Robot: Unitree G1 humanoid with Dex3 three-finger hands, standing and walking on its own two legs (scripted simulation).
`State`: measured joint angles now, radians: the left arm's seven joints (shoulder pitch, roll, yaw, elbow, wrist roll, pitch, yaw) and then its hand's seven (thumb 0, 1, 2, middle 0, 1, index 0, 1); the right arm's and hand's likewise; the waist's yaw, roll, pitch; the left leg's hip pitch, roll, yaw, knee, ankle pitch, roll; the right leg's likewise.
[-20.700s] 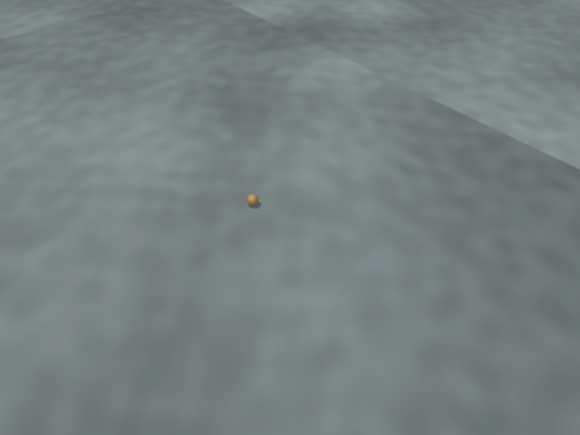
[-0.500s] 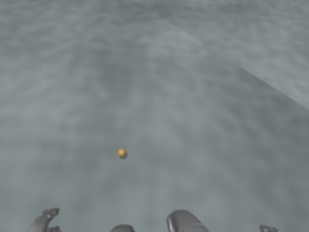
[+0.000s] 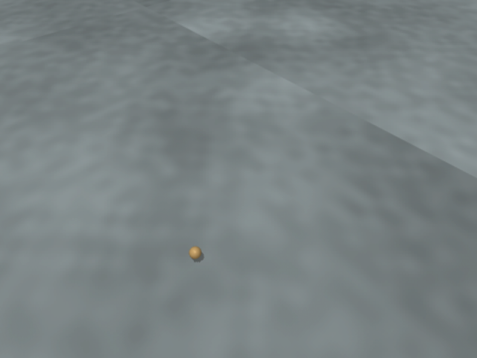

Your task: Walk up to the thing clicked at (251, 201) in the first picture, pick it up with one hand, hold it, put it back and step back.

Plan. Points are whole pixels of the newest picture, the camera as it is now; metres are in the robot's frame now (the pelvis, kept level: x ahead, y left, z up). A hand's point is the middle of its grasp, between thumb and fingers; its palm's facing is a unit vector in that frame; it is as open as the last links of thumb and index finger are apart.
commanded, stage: walk up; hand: left
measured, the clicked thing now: (195, 252) +0.67 +0.25 -0.74
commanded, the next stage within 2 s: stand in 0.58 s
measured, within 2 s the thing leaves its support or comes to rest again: neither
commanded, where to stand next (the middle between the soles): +0.30 -0.01 m, yaw +2 degrees
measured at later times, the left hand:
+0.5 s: hand out of the picture +0.11 +0.26 -0.14, palm faces +0.04 -0.93 -0.36, open 7.4 cm
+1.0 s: hand out of the picture +0.08 +0.25 -0.14, palm faces -0.02 -0.94 -0.35, open 7.4 cm
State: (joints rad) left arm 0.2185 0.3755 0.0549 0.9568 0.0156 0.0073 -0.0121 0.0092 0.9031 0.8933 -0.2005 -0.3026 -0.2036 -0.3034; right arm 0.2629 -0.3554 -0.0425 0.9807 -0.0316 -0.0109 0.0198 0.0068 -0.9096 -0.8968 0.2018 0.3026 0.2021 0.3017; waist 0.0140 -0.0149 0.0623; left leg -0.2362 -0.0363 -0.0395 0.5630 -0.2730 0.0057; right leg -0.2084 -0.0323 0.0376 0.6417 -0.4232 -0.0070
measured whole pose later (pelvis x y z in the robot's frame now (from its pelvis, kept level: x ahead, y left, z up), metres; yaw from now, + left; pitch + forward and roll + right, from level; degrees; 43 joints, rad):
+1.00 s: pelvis +0.00 -0.01 +0.02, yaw +0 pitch -3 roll +0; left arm 0.09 0.35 0.00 1.14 0.01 -0.01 0.00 0.01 0.91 0.89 -0.20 -0.30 -0.20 -0.30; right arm 0.08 -0.34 0.00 1.13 -0.01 -0.01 0.01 0.00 -0.91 -0.90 0.20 0.30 0.20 0.30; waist 0.00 0.01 0.07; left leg -0.12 -0.01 -0.06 0.33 -0.15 -0.01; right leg -0.06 -0.01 0.01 0.32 -0.21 0.01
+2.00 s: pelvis +0.09 +0.04 +0.01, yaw +1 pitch -4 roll +0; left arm 0.32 0.45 0.06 0.98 0.01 0.00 -0.04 0.01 0.91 0.89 -0.20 -0.30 -0.20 -0.30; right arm 0.27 -0.37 -0.08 0.92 -0.03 -0.06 0.04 0.00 -0.91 -0.90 0.20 0.30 0.20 0.30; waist 0.00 -0.06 0.10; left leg -0.21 0.01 0.05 0.52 -0.25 0.03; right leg -0.35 0.00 0.08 1.03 -0.42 -0.05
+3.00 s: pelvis +0.24 +0.00 +0.01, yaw +2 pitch -3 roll +0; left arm 0.09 0.36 0.00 1.09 0.00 0.00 -0.02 0.01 0.91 0.89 -0.20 -0.30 -0.20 -0.30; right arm 0.07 -0.37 0.00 1.06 0.00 -0.01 0.01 0.00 -0.91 -0.90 0.20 0.30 0.20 0.30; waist 0.02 0.01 0.09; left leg -0.14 0.01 0.01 0.44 -0.26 -0.01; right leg -0.23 -0.02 -0.04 0.44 -0.16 -0.01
